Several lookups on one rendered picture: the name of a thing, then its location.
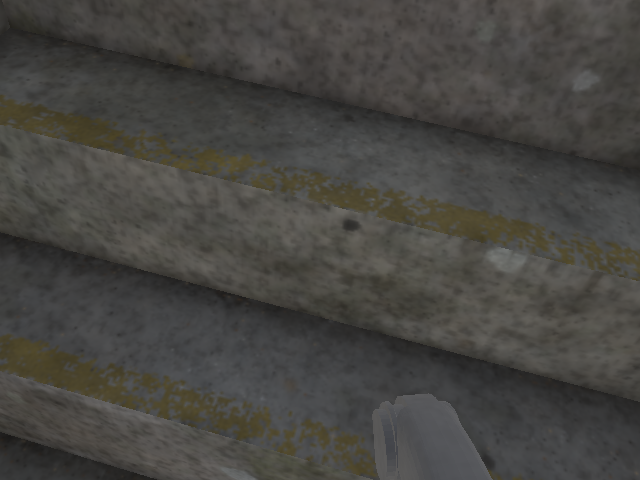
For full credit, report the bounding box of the robot right shin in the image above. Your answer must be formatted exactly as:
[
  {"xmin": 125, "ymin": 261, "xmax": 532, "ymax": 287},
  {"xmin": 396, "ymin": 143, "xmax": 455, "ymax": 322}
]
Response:
[{"xmin": 439, "ymin": 401, "xmax": 459, "ymax": 419}]

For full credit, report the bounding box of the right robot thigh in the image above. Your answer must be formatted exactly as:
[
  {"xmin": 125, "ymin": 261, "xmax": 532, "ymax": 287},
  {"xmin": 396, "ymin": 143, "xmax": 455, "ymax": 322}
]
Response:
[{"xmin": 372, "ymin": 393, "xmax": 493, "ymax": 480}]

